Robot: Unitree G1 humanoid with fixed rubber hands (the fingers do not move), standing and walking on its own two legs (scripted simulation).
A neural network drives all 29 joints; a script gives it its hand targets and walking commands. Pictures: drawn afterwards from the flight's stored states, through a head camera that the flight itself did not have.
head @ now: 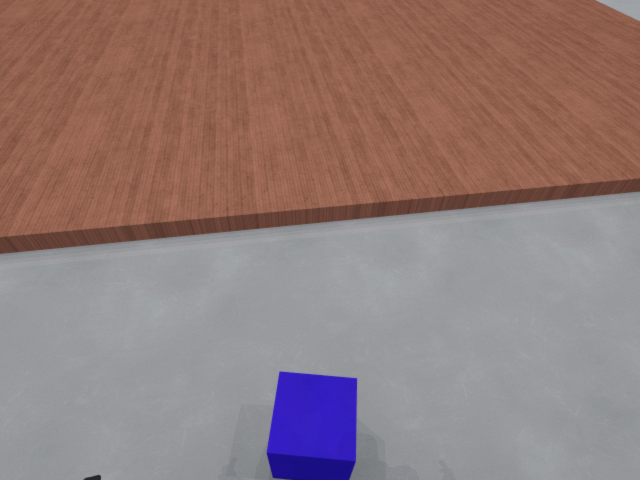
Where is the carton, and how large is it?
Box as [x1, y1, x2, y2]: [267, 371, 356, 479]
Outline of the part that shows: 280,371 267,447 267,455 273,477 289,479 348,479 355,461 356,378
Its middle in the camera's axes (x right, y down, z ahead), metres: -0.02 +0.52 +1.06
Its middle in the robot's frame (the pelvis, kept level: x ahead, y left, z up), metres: +0.40 +0.00 -0.66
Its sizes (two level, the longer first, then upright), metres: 0.210 0.200 0.250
